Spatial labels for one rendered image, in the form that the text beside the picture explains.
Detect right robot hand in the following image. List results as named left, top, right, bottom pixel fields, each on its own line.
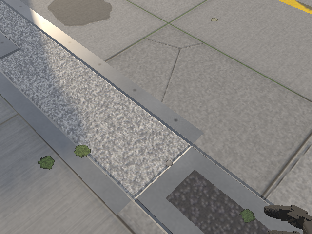
left=263, top=205, right=312, bottom=234

